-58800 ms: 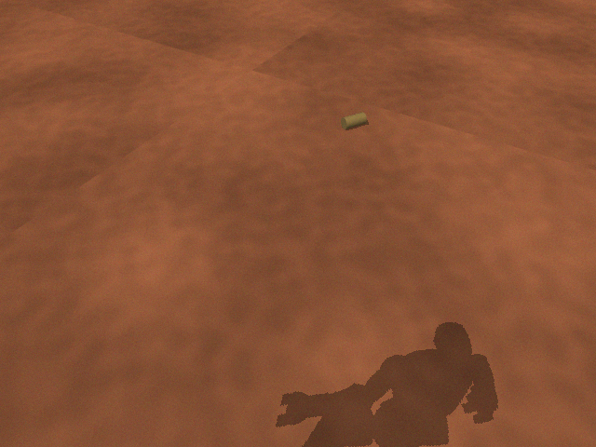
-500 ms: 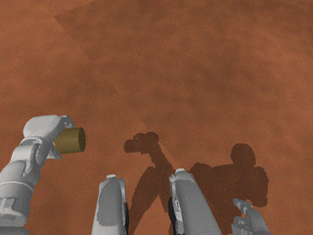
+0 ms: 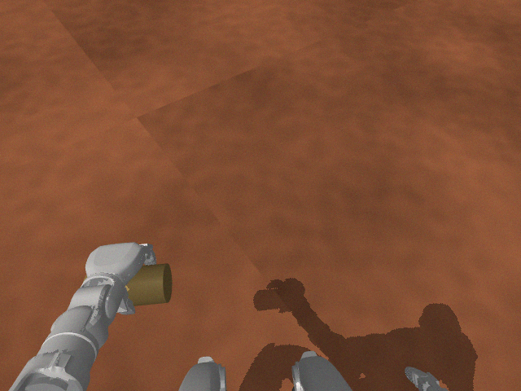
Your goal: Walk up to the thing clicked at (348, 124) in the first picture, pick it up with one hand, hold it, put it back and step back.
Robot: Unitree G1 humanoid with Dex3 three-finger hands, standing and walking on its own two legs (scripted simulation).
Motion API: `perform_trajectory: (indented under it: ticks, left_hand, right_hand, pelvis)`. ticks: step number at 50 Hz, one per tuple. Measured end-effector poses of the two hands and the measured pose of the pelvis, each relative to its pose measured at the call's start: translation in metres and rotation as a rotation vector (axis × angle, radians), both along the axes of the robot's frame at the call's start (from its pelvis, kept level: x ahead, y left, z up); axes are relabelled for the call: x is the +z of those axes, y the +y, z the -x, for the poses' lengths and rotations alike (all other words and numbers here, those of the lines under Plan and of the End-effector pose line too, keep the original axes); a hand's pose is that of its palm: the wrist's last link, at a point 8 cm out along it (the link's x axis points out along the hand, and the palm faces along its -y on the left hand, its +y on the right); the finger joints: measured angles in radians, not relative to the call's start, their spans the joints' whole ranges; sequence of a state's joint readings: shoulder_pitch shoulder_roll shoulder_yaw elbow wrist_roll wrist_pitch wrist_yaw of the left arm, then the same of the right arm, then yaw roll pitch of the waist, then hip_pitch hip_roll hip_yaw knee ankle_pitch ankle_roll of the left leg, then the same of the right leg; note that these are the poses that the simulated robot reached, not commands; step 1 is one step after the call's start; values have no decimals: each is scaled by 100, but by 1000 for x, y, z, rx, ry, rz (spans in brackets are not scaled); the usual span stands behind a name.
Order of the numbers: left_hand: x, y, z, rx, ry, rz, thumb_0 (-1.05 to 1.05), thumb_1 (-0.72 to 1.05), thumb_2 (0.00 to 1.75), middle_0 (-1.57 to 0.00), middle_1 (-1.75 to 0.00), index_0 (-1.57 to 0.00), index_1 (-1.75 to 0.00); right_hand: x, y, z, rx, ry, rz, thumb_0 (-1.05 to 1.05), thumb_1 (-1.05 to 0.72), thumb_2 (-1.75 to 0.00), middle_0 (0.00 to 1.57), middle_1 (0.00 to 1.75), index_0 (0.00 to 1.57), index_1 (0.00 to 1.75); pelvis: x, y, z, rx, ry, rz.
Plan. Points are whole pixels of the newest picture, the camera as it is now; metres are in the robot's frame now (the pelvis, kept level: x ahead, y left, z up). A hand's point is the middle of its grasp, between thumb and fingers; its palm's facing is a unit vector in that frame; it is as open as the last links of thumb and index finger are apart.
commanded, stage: lift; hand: left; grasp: from above
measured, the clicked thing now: (129, 286) +0.33 +0.23 -0.12
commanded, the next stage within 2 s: hold in 0.20 s
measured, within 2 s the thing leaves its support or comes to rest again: neither
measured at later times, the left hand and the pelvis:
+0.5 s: hand (119, 263) +0.34 +0.22 -0.03, palm faces -0.49 -0.04 -0.87, open 9.9 cm; pelvis +0.03 +0.00 +0.05, yaw +0 degrees
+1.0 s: hand (120, 256) +0.34 +0.21 +0.00, palm faces -0.49 -0.03 -0.87, open 9.9 cm; pelvis +0.04 -0.01 +0.06, yaw +0 degrees
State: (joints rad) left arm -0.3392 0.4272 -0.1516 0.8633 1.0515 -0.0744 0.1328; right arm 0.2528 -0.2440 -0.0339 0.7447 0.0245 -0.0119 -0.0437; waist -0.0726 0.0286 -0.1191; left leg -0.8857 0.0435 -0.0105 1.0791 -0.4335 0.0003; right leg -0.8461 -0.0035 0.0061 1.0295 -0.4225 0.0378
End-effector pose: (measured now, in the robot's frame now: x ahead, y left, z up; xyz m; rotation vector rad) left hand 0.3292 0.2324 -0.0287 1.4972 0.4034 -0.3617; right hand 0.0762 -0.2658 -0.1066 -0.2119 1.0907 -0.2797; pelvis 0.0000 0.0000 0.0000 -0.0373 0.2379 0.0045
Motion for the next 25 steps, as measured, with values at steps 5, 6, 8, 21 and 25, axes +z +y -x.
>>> perform_trajectory:
  ticks: [5, 6, 8, 21, 25]
  left_hand:
    - [17, -3, -3, 0, -11, -4, 0, 3, 46, -67, -56, -69, -54]
    - [20, -3, -4, 2, -12, -4, 0, 3, 46, -67, -56, -69, -54]
    - [26, -4, -6, 6, -12, -5, 0, 3, 47, -67, -56, -69, -54]
    - [53, -6, -14, -1, 14, 1, 0, 5, 44, -66, -55, -68, -53]
    - [60, -7, -16, -8, 18, -1, 0, 6, 43, -66, -54, -68, -52]
  right_hand:
    - [14, 3, -8, 3, -8, -13, 0, -91, -90, 20, 30, 21, 30]
    - [16, 4, -10, 3, -11, -16, 0, -91, -90, 20, 30, 21, 30]
    - [21, 5, -14, 3, -17, -19, 0, -91, -90, 20, 30, 21, 30]
    - [44, 8, -44, 4, -55, -31, 0, -91, -90, 20, 30, 21, 30]
    - [48, 7, -52, 4, -63, -32, 0, -90, -90, 20, 30, 21, 30]
  pelvis:
    - [15, 1, -6, -4, -26, -6]
    - [17, 1, -8, -4, -31, -7]
    - [22, 1, -10, -5, -40, -9]
    - [44, 3, -30, -9, -86, -18]
    - [48, 2, -35, -11, -97, -21]
